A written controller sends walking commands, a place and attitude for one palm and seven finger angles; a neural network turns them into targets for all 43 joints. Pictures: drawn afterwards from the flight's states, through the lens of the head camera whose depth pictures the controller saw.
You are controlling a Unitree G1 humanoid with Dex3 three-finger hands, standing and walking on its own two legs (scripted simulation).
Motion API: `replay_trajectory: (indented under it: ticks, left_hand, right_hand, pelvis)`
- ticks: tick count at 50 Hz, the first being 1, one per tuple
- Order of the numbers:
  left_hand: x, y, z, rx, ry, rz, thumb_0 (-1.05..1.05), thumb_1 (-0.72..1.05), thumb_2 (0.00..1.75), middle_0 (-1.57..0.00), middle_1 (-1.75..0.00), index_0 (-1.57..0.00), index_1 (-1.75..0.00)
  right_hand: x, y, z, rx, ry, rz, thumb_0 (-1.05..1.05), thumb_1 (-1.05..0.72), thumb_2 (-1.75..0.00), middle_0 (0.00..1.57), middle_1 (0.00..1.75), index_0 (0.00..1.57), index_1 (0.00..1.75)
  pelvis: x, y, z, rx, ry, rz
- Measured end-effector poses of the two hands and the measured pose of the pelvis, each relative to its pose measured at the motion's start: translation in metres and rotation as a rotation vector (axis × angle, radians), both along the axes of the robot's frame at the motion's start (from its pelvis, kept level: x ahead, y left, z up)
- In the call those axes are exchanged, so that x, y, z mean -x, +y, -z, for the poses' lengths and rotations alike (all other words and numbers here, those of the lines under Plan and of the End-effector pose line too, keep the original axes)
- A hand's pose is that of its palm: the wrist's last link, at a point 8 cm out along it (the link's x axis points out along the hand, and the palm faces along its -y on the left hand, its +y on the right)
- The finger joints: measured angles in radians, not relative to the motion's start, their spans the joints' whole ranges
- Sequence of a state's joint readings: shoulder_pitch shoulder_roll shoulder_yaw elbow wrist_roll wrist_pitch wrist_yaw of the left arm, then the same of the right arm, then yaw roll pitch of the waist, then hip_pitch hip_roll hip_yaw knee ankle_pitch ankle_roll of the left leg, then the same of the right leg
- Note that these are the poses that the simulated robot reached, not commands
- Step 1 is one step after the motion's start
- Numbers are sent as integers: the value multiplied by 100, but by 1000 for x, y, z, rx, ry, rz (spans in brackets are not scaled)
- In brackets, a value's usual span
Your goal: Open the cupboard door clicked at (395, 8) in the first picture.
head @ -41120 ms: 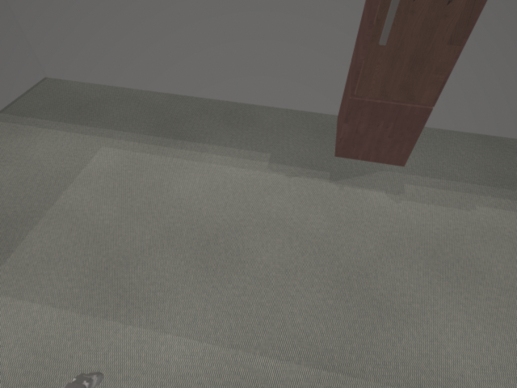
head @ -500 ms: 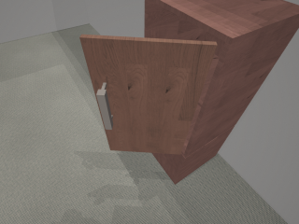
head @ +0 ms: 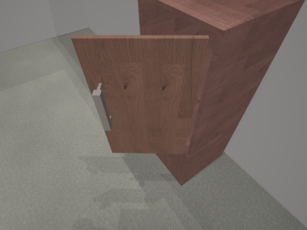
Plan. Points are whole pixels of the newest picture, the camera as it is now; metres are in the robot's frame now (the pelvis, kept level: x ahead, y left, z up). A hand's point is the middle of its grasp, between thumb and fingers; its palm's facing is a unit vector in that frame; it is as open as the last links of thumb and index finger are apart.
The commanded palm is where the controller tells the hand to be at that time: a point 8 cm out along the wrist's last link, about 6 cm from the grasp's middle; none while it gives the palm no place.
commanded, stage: look again from close up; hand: left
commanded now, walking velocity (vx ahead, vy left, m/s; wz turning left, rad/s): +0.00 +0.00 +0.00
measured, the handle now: (104, 107) +0.49 +0.20 +0.01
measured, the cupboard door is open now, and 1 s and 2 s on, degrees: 53 53 53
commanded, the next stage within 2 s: raise the hand with hooked fingers in 0.02 s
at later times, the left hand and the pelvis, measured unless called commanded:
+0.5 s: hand (94, 220) +0.16 +0.16 -0.04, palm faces +0.02 -1.00 -0.02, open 8.3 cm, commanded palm +0.13 +0.23 -0.05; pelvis -0.05 -0.04 -0.07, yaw +1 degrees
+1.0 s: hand (75, 202) +0.19 +0.21 -0.01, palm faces +0.06 -1.00 -0.06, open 11.3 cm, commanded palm +0.16 +0.27 -0.01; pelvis -0.05 -0.02 -0.06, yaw +1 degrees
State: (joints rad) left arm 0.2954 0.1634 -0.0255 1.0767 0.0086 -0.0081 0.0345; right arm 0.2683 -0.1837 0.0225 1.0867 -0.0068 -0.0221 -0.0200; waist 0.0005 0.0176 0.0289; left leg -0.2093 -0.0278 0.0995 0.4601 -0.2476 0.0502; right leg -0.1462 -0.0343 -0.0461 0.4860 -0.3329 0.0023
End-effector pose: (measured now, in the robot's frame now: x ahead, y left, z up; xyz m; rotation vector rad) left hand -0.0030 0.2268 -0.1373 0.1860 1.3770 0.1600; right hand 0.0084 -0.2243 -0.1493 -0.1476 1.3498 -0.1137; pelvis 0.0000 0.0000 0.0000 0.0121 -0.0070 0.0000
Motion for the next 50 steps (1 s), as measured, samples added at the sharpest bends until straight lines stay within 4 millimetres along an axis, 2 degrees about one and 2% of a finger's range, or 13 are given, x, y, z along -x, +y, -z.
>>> replay_trajectory:
  ticks: [7,8,14,16,18,22,26,28,30,33,40,45,50]
  left_hand:
    - [4,-9,3,7,18,-2,0,91,90,-20,-30,-20,-30]
    - [-6,-9,-1,15,-36,-51,0,91,90,-20,-30,-20,-30]
    - [-126,0,-97,-42,-823,-83,1,88,88,-20,-33,-21,-33]
    - [-155,1,-122,-23,-1049,-44,1,85,87,-20,-35,-21,-35]
    - [-169,-1,-134,19,-1235,16,1,82,85,-20,-37,-21,-37]
    - [-160,-10,-123,116,-1401,169,0,73,82,-21,-42,-21,-42]
    - [-128,-8,-89,158,-1316,121,0,64,78,-22,-48,-22,-47]
    - [-114,-4,-82,128,-1286,71,0,59,76,-22,-51,-23,-50]
    - [-106,0,-84,85,-1297,49,1,54,74,-23,-54,-23,-53]
    - [-109,3,-98,48,-1362,83,1,47,71,-23,-58,-23,-58]
    - [-149,14,-113,122,-1330,178,1,31,64,-24,-69,-25,-68]
    - [-162,27,-123,117,-1290,146,0,19,59,-25,-76,-25,-76]
    - [-167,38,-129,101,-1317,146,0,8,54,-26,-84,-26,-83]
  right_hand:
    - [10,-3,-2,3,40,12,1,-91,-90,20,30,20,30]
    - [7,-5,-4,8,10,20,1,-91,-90,20,30,20,30]
    - [-50,-29,-21,71,-379,-5,2,-91,-90,21,30,20,30]
    - [-75,-39,-26,87,-486,-22,2,-91,-90,21,30,20,30]
    - [-100,-48,-32,101,-589,-40,2,-90,-90,21,30,20,30]
    - [-143,-64,-41,122,-771,-95,2,-90,-90,20,30,20,30]
    - [-171,-67,-45,139,-876,-139,2,-90,-90,20,30,20,30]
    - [-176,-63,-43,141,-892,-158,2,-90,-90,20,30,20,30]
    - [-176,-57,-38,134,-885,-174,1,-90,-90,20,30,20,30]
    - [-167,-46,-23,109,-836,-193,1,-90,-90,20,30,20,30]
    - [-116,-30,10,44,-661,-127,2,-90,-90,21,30,21,30]
    - [-81,-35,11,57,-577,-57,2,-90,-90,21,30,21,30]
    - [-64,-47,5,112,-540,-44,2,-90,-90,21,30,21,30]
  pelvis:
    - [-1,-6,-1,7,4,-1]
    - [0,-7,0,10,9,-5]
    - [11,-12,10,-3,47,-41]
    - [18,-15,17,1,87,-37]
    - [25,-20,29,0,135,-24]
    - [40,-30,58,1,197,-13]
    - [47,-37,78,5,220,-24]
    - [49,-39,83,15,222,-32]
    - [50,-42,86,27,221,-41]
    - [52,-45,87,44,221,-52]
    - [55,-43,80,52,219,-47]
    - [50,-35,68,39,219,-30]
    - [47,-25,63,36,223,-22]
